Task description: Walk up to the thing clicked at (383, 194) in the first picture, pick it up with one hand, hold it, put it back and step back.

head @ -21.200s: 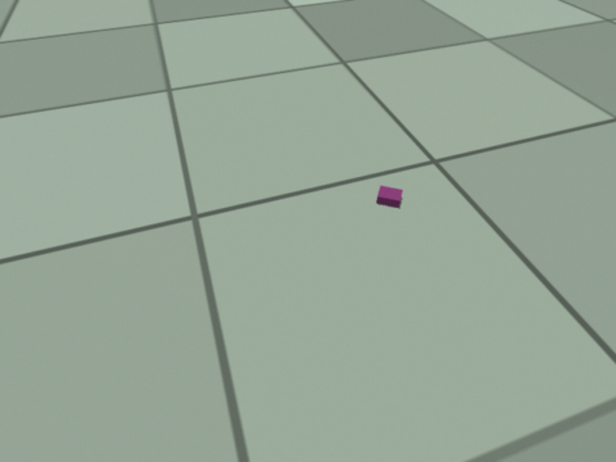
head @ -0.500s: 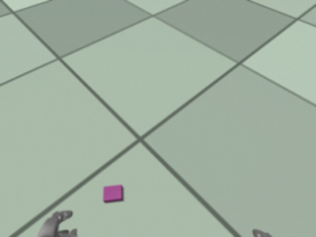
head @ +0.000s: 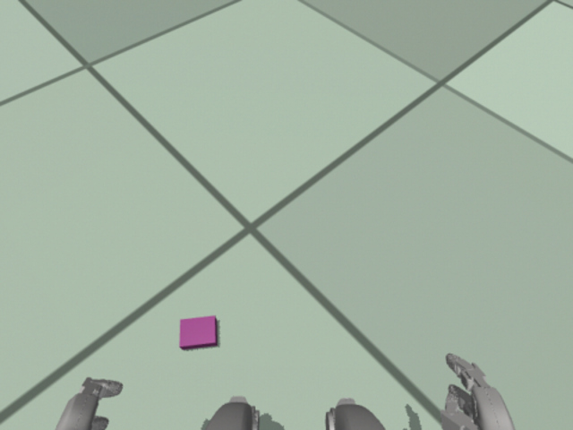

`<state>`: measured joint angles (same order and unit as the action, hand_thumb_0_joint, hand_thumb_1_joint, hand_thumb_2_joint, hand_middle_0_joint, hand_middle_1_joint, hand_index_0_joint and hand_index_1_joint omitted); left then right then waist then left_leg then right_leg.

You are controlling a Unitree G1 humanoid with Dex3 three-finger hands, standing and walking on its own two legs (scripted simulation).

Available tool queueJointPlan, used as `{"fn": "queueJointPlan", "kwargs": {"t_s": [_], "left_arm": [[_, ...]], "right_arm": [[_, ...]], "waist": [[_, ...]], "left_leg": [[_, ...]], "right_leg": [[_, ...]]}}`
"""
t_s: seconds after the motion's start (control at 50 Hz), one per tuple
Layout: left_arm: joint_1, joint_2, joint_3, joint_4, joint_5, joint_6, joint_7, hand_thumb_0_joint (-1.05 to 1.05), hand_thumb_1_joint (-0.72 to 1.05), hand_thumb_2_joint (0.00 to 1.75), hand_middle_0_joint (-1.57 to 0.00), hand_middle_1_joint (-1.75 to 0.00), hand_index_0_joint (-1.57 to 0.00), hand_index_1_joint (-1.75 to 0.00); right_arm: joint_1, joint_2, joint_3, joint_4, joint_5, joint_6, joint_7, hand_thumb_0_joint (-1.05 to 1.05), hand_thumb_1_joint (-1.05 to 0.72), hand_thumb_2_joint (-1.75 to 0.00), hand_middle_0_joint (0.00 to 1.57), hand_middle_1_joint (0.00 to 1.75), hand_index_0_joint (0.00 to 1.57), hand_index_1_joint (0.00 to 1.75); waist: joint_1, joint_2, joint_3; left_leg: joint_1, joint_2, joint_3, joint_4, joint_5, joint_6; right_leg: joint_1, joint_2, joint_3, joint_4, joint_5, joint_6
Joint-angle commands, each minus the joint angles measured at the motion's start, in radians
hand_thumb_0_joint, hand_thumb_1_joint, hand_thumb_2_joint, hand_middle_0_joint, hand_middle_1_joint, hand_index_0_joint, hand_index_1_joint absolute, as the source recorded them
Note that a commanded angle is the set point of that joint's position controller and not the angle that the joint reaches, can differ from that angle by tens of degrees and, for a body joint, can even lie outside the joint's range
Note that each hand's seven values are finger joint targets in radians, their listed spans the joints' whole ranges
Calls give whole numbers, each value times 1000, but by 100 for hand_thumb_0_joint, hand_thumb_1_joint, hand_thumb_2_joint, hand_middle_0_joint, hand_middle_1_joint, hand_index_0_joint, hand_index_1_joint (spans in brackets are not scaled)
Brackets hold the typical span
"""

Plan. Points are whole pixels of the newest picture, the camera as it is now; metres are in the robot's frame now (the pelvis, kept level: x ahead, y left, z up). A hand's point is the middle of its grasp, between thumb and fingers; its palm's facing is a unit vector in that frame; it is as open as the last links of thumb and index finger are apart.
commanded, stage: rise first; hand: left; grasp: from above
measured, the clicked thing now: (198, 332) +0.41 +0.27 -0.68
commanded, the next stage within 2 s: none
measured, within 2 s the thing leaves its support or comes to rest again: neither
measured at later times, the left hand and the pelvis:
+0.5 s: hand out of the picture +0.12 +0.27 -0.20, palm faces -0.27 -0.79 -0.55, open 14.1 cm; pelvis -0.02 -0.01 -0.07, yaw +0 degrees
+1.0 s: hand (143, 374) +0.25 +0.32 -0.41, palm faces -0.46 -0.29 -0.84, open 13.1 cm; pelvis -0.08 -0.01 -0.27, yaw -2 degrees
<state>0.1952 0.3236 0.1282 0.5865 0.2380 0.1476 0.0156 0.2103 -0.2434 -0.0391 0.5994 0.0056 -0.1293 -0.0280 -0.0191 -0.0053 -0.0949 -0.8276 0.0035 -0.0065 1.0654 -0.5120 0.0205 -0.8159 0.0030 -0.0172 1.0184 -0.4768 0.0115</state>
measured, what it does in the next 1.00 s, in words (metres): lowers itself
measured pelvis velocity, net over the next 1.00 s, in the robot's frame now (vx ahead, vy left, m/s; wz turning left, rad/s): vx -0.08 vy -0.01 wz -0.04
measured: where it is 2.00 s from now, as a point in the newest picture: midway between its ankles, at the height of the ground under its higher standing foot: outside the picture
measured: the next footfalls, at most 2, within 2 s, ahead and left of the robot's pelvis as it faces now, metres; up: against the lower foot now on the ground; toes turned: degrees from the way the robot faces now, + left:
none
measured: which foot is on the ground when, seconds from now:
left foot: down 0.00-1.00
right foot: down 0.00-1.00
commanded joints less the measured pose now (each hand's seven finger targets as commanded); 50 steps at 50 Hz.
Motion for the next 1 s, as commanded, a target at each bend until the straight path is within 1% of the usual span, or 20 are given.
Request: {"fn": "queueJointPlan", "kwargs": {"t_s": [0.0, 0.06, 0.16, 0.18, 0.24, 0.3, 0.38, 0.46, 0.52, 0.56, 0.64, 0.66, 0.68, 0.7, 0.72, 0.8, 0.82, 0.88, 0.9, 0.98], "left_arm": [[34, 164, 49, -194, 17, 11, 20, 0, -57, 96, -10, -104, -10, -103], [80, 165, 55, -220, 29, 28, 25, 0, -54, 93, -12, -103, -13, -102], [117, 170, 56, -280, 43, 42, 25, 0, -54, 92, -12, -104, -12, -103], [128, 186, 69, -293, 50, 44, 27, 0, -54, 91, -12, -104, -13, -102], [141, 178, 63, -321, 62, 47, 25, 0, -54, 90, -13, -104, -14, -103], [171, 189, 70, -347, 69, 48, 19, 0, -56, 91, -12, -106, -13, -105], [123, 216, 77, -368, 95, 33, 21, 0, -57, 92, -12, -105, -13, -104], [-67, 265, 77, -244, 163, -46, 27, 0, -57, 93, -11, -105, -12, -104], [-170, 333, 113, -149, 235, -139, 44, 0, -53, 90, -14, -102, -15, -101], [-195, 314, 84, -100, 279, -197, 49, 0, -50, 89, -17, -99, -18, -99], [-316, 424, 116, -61, 363, -299, 71, 0, -43, 86, -24, -92, -24, -92], [-331, 436, 124, -32, 386, -314, 81, 0, -44, 86, -27, -89, -26, -90], [-342, 491, 164, -24, 410, -323, 96, 0, -44, 87, -25, -91, -24, -92], [-358, 487, 151, 2, 437, -329, 105, 0, -43, 87, -25, -91, -25, -91], [-390, 518, 176, 27, 455, -334, 119, 0, -43, 88, -25, -90, -24, -91], [-540, 522, 152, 143, 537, -363, 149, 0, -38, 88, -25, -88, -24, -89], [-562, 561, 172, 164, 554, -371, 155, 0, -36, 86, -26, -86, -25, -87], [-663, 620, 179, 181, 613, -401, 168, 0, -32, 85, -26, -83, -25, -84], [-691, 612, 165, 193, 633, -411, 172, 0, -34, 87, -26, -84, -25, -85], [-805, 669, 182, 221, 698, -446, 202, 0, -33, 86, -25, -84, -24, -85]], "right_arm": [[28, -162, -55, -134, 4, -53, -8, 0, -94, -91, 20, 30, 20, 30], [17, -156, -52, -156, 4, -61, -8, 0, -94, -91, 20, 30, 20, 30], [6, -153, -49, -183, 6, -70, 1, 0, -94, -91, 20, 30, 20, 30], [2, -151, -48, -184, 6, -72, 2, 0, -95, -91, 20, 30, 20, 30], [-7, -149, -47, -195, 9, -75, 7, 0, -95, -91, 20, 30, 20, 30], [-16, -152, -49, -201, 10, -80, 13, 0, -96, -91, 20, 30, 20, 30], [-31, -153, -48, -208, 15, -88, 15, 0, -96, -91, 20, 30, 20, 30], [-54, -167, -49, -164, 12, -110, 14, 0, -96, -91, 20, 30, 20, 30], [-62, -179, -54, -126, 5, -128, 18, 0, -96, -91, 20, 30, 20, 30], [-63, -184, -56, -111, 2, -137, 27, 0, -95, -91, 20, 30, 20, 30], [-70, -213, -70, -78, 1, -140, 38, 0, -95, -91, 20, 30, 20, 30], [-67, -215, -69, -65, 1, -136, 41, 0, -97, -92, 20, 30, 20, 30], [-66, -227, -74, -58, 3, -130, 43, 0, -95, -91, 20, 30, 20, 30], [-68, -229, -75, -51, 2, -124, 45, 0, -95, -91, 20, 30, 20, 30], [-58, -235, -76, -39, 2, -117, 49, 0, -94, -91, 20, 30, 20, 30], [-33, -232, -79, 9, -6, -95, 66, 0, -90, -90, 20, 30, 20, 30], [-27, -237, -86, 17, -9, -89, 71, 0, -89, -90, 20, 30, 20, 30], [-4, -243, -94, 38, -20, -73, 79, 0, -87, -89, 20, 30, 20, 30], [-2, -242, -95, 47, -24, -67, 81, 0, -88, -90, 20, 30, 20, 30], [17, -246, -95, 70, -37, -39, 90, 0, -88, -89, 20, 30, 20, 30]], "waist": [[-19, 89, -266], [-8, 76, -266], [-6, 82, -305], [8, 89, -302], [2, 89, -307], [13, 95, -321], [1, 75, -313], [-36, 69, -279], [-26, 75, -330], [-23, 77, -380], [-3, 98, -472], [6, 100, -494], [30, 117, -526], [23, 129, -555], [29, 111, -582], [23, 66, -643], [35, 40, -661], [31, 41, -726], [24, 46, -723], [21, 81, -745]], "left_leg": [[182, 22, -45, -104, 419, -19], [127, 18, -46, -74, 383, -17], [79, 15, -49, -11, 417, -17], [63, 12, -50, -2, 403, -18], [14, 7, -51, 23, 334, -17], [-23, 8, -60, 47, 307, -19], [-115, -4, -50, 89, 171, -8], [-251, -5, -45, 207, 99, -6], [-355, -14, -27, 307, 54, -3], [-406, -20, -17, 368, 36, -2], [-514, -22, -18, 477, 0, -4], [-533, -21, -22, 495, 11, -7], [-534, -19, -22, 516, 35, -11], [-545, -20, -20, 549, 59, -10], [-558, -20, -20, 577, 91, -8], [-670, -25, -6, 698, 134, 4], [-694, -25, -5, 719, 121, 9], [-736, -24, -1, 772, 110, 9], [-749, -23, -1, 787, 88, 9], [-762, -19, -6, 826, 53, 7]], "right_leg": [[49, 18, -18, -48, 262, -40], [24, 19, -22, -17, 241, -42], [-29, 19, -25, 51, 248, -44], [-37, 17, -26, 63, 239, -44], [-77, 18, -26, 91, 202, -45], [-117, 19, -27, 131, 177, -46], [-157, 17, -20, 152, 109, -44], [-325, 13, -10, 256, 44, -43], [-411, 8, 1, 344, 15, -40], [-459, 9, 8, 398, 7, -39], [-567, 10, 12, 502, -22, -38], [-590, 11, 6, 533, -17, -41], [-616, 10, 4, 563, -6, -44], [-637, 11, 0, 591, 13, -43], [-639, 11, -6, 614, 38, -43], [-682, 14, -16, 689, 78, -39], [-679, 14, -18, 696, 71, -36], [-681, 14, -23, 742, 63, -34], [-706, 16, -28, 756, 44, -34], [-778, 19, -42, 802, -1, -39]]}}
